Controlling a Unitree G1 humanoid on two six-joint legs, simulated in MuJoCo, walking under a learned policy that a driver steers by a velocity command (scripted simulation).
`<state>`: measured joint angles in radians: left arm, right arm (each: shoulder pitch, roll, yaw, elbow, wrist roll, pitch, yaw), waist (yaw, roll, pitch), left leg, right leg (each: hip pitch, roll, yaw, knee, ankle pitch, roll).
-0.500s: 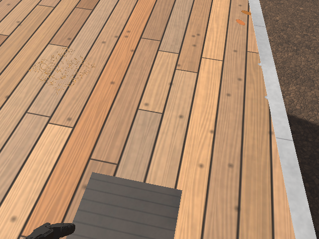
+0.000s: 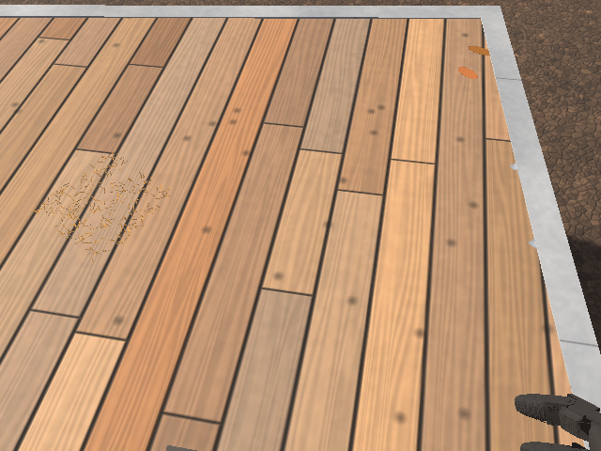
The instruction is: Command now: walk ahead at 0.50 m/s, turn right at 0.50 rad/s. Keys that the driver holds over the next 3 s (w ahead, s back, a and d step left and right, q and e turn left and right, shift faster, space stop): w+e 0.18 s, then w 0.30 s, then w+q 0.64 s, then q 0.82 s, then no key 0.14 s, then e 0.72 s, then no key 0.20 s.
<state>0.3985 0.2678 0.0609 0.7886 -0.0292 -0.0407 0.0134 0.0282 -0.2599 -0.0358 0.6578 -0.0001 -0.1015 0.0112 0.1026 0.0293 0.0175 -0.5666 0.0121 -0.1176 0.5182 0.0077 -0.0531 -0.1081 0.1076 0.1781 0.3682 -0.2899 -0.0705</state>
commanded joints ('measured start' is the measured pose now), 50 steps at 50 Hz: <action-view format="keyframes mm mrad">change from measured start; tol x32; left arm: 1 -3 169 46 -55 -1 1 11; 25 -421 63 -8 -235 15 -28 -57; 30 66 252 70 -119 20 -20 -29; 50 -89 153 64 30 13 -31 0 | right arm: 1 -60 -113 -39 -85 10 -29 5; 5 331 -279 -97 -9 -21 -22 -17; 30 449 -53 -3 159 12 20 -13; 50 -22 -46 -24 34 22 81 40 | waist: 1 -50 -140 -23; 5 -164 208 -353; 25 -160 53 25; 30 27 -279 -461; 50 -25 -47 102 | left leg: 1 147 -35 19 -60 -52 23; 5 955 373 -481 -118 -203 307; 12 456 219 -140 -327 -117 247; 27 530 213 77 -119 385 174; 31 -180 23 -12 779 -546 64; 50 -140 101 135 161 -54 115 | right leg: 1 -30 -242 253 -19 228 -114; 8 -682 -145 -31 887 -134 62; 25 -449 -155 -167 195 214 21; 28 84 -146 -159 133 283 -51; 30 546 -544 493 20 106 -223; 37 -99 -361 -67 -229 172 -111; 50 185 -400 -365 -197 477 -77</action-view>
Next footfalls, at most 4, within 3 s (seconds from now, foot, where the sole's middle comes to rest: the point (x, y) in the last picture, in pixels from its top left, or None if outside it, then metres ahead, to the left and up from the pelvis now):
0.08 left None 0.21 0.13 -0.78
0.56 right None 0.43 -0.19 -0.78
1.10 left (337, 341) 0.73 0.05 -0.78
1.58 right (398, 273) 0.94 -0.10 -0.78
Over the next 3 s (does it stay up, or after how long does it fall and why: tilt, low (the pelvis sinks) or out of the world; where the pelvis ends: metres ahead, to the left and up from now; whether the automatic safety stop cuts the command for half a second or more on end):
stays up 0.77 0.00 -0.01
